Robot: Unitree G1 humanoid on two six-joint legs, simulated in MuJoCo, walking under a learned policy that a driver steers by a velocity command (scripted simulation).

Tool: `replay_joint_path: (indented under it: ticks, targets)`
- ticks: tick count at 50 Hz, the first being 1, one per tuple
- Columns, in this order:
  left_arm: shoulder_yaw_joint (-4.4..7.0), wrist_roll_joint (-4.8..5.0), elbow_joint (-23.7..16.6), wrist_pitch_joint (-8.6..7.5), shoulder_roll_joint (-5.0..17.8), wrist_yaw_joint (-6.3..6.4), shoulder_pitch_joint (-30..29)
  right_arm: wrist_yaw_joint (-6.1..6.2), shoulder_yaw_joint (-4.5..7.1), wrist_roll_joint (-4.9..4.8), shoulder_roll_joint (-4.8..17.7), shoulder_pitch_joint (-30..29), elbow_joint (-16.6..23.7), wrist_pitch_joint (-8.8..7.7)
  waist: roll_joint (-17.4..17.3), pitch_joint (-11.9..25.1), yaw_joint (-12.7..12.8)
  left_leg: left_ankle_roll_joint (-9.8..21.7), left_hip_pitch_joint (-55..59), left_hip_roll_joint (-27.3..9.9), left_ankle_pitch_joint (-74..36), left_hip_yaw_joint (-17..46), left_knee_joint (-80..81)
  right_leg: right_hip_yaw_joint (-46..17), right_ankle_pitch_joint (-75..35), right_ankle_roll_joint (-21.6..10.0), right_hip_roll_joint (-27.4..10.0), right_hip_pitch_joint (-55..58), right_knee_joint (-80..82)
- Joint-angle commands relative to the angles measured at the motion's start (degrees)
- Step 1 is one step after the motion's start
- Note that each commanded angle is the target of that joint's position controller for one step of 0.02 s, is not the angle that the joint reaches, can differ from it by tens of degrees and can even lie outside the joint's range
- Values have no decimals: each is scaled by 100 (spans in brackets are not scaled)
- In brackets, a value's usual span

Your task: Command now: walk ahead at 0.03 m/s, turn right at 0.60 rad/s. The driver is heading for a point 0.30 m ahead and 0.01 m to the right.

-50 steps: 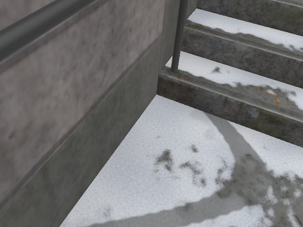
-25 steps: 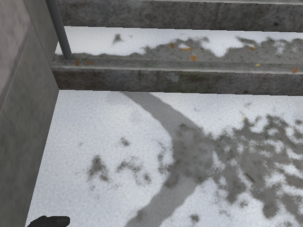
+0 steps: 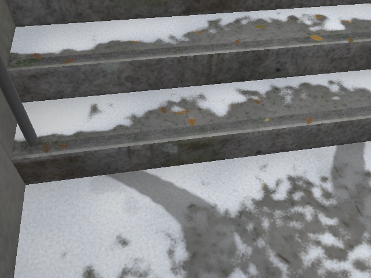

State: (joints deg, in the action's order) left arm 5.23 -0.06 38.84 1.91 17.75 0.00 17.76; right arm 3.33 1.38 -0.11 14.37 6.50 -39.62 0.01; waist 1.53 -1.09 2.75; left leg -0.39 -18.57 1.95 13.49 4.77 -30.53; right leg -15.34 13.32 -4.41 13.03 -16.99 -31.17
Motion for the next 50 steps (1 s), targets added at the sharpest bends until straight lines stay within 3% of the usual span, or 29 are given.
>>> replay_joint_path:
  ticks: [1, 2, 3, 4, 5, 8, 10, 13, 17, 19, 20, 21, 22, 23, 24, 26, 29, 30, 34, 36, 37, 38, 39, 40, 43, 45, 47, 48, 50]
  targets:
    - [109, 67, -674, 68, 422, 84, 40, 48, 349, 148, 1409, 120, 264, -69, -2000, 434, -68, 1195, 1468, -2451, -2145, 2506, 1359, 700, 1999, 217, 141, -1396, -1670]
    - [200, -163, -490, 101, 837, 91, 32, 10, 320, 25, 1051, 215, 301, -41, -1354, 512, -191, 1562, 1361, -2576, -2752, 2285, 1201, 858, 2081, 299, -301, -1466, -2742]
    - [228, -158, -422, 110, 823, 37, -96, -5, 222, 2, 738, 134, 304, -31, -956, 479, -157, 1509, 1161, -2273, -2750, 1745, 1127, 883, 1732, 357, -468, -1397, -3145]
    - [194, -124, -365, 165, 679, -30, -47, -16, 195, 28, 706, 42, 329, 13, -774, 351, -1, 1339, 974, -1972, -2668, 1235, 1072, 965, 1481, 449, -564, -1366, -3494]
    - [149, -125, -393, 220, 633, -133, -149, -4, 200, 31, 680, 5, 309, -12, -865, 374, -47, 1258, 1126, -1759, -2635, 943, 1053, 1014, 1220, 479, -587, -1503, -3729]
    - [70, -70, -398, 326, 481, -174, -333, -42, 252, 49, 739, 214, 233, -2, -1075, 176, -182, 1028, 1114, -1510, -2336, 394, 1112, 1183, 981, 575, -640, -1587, -3548]
    - [35, -70, -465, 311, 462, -157, -547, -40, 347, 64, 984, 437, 155, -37, -1145, 214, -271, 1128, 1273, -1665, -2521, 357, 1111, 1234, 1023, 602, -668, -1528, -3268]
    - [-28, -48, -467, 339, 407, -168, -722, -99, 362, 95, 988, 568, 107, -2, -1249, 500, -328, 1209, 1459, -1756, -2963, 262, 830, 1265, 1248, 564, -798, -1193, -2674]
    - [-164, -29, -453, 307, 238, -175, -930, -193, 401, 75, 1097, 424, 78, 53, -1568, 526, -419, 1156, 994, -1641, -2076, 80, 772, 1670, 1306, 364, -898, -189, -1162]
    - [-243, -172, -255, 166, 108, -181, -648, -192, 407, 34, 1127, 473, -33, 103, -1363, 388, -234, 935, 632, -1438, -1771, -121, 429, 1880, 355, 230, -859, 574, 325]
    - [-259, -233, -181, 95, 187, -133, -597, -205, 402, 27, 1100, 807, -153, 110, -922, 323, -218, 689, 274, -1389, -1536, -204, 183, 1631, -178, 180, -956, 1099, 1117]
    - [-228, -288, -210, 40, 489, -65, -666, -245, 327, 149, 748, 1199, -151, 88, 178, 449, -351, 317, -257, -1122, -131, -507, -570, 373, -237, 105, -1889, 1626, 1420]
    - [-114, -236, -476, 23, 1201, -29, -929, -258, 167, 74, 301, 1116, 153, 88, 1732, 335, -479, -37, -959, -369, 1748, -957, -971, -1071, -1618, -497, -3087, 1214, 1475]
    - [-175, -260, -294, -24, 785, -4, -469, -170, 272, 46, 750, 552, 136, 195, 1057, 222, 29, -57, -711, -505, 1927, -401, -1418, -885, -1262, -876, -2987, 759, 1442]
    - [-250, -227, -238, -45, 573, 7, -670, -179, 306, 0, 822, 461, 122, 199, 883, -5, -148, -17, -816, -456, 1703, -330, -1601, -644, -1055, -868, -2733, 668, 1454]
    - [-323, -200, -259, -35, 372, 100, -950, -125, 255, -41, 678, 632, -108, 150, 948, 13, -329, 16, -683, -472, 1193, -264, -1654, -142, -920, -598, -2315, 665, 1529]
    - [-411, -206, -188, -98, 134, 177, -805, -98, 203, -6, 574, 958, -400, 178, 526, 208, -428, -47, -313, -402, 1084, -265, -1753, 141, -1805, -674, -2248, 703, 1458]
    - [-396, -222, -134, -122, 136, 216, -797, -103, 184, 52, 544, 914, -481, 212, 406, 137, -441, -82, -265, -380, 1040, -256, -1594, 222, -1937, -675, -2240, 685, 1403]
    - [-377, -165, 61, -183, 123, 250, -530, -113, 85, 25, 401, 871, -749, 234, 505, 176, -299, -105, 278, -270, 896, -315, -516, 228, -1966, -646, -2214, 725, 1263]
    - [-390, -97, 98, -190, 35, 256, -675, -122, -5, 42, 227, 1007, -967, 180, 157, 307, -478, -40, 1068, -306, -163, -308, 537, 335, -1315, -468, -2163, 491, 1167]
    - [-387, -96, 87, -213, 25, 254, -686, -127, -21, 92, 297, 998, -1058, 134, 0, 306, -465, 2, 1512, -491, -925, 2, 840, 412, -787, -248, -1990, 234, 1117]
    - [-357, -163, 77, -228, 85, 266, -528, -122, 43, 125, 667, 911, -1052, 83, -163, 164, -275, 85, 1483, -792, -1502, 435, 859, 562, -566, -133, -1664, 211, 916]
    - [-328, -154, 124, -206, 39, 275, -388, -149, 123, 41, 867, 595, -1112, 85, -767, -157, -65, 265, 817, -783, -1610, 467, 681, 871, -482, -121, -1395, 376, 1054]
    - [-276, -155, 200, -183, 233, 330, -443, -192, 108, 17, 704, 517, -1060, 74, -694, -128, -234, 299, 534, -737, -1483, 530, 687, 958, -528, -152, -1392, 677, 820]
    - [-110, -130, 306, -145, 464, 363, -170, -195, 102, -15, 537, 549, -1046, 76, -469, 153, -191, 338, 15, -453, -1127, 431, 211, 795, -721, -349, -1699, 1130, 614]
    - [-34, -127, 431, -109, 576, 359, 193, -244, 137, -25, 504, 531, -925, 100, 233, 274, -102, 320, -365, -37, -299, -20, -630, 253, -697, -741, -2376, 1270, 1044]
    - [-80, -197, 343, -74, 425, 381, -94, -286, 225, 8, 558, 507, -888, 164, 708, 112, -130, 390, -646, 37, 1593, -363, -2004, -138, -1238, -1281, -3036, 889, 1334]
    - [-110, -233, 326, -81, 349, 393, -105, -294, 264, 31, 566, 460, -856, 205, 466, 7, -142, 413, -849, -98, 1969, -364, -2704, -194, -1650, -1501, -3277, 762, 1411]
    - [-111, -244, 397, -140, 382, 402, -268, -346, 250, 64, 409, 455, -764, 257, 14, -247, -352, 365, -909, -341, 1676, -245, -2618, 237, -1828, -1315, -3148, 600, 1417]
